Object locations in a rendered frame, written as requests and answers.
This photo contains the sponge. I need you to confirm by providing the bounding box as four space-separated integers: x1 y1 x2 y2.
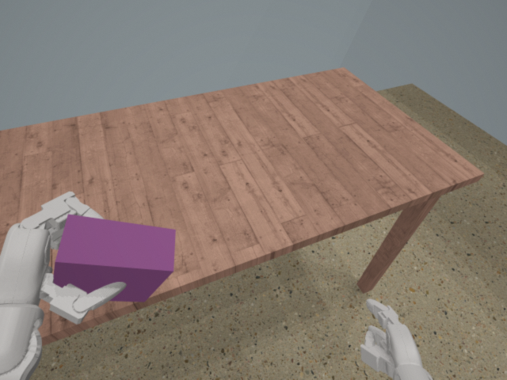
53 215 176 302

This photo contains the robot right hand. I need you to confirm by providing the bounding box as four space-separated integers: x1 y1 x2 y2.
360 298 423 378

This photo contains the robot left forearm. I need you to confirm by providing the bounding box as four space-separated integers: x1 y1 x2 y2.
0 303 44 380

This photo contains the table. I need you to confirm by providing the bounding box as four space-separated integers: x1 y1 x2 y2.
0 67 485 346

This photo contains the robot left hand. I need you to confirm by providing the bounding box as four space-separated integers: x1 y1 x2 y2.
0 192 127 325

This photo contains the robot right forearm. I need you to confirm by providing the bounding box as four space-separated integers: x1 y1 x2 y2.
393 364 433 380

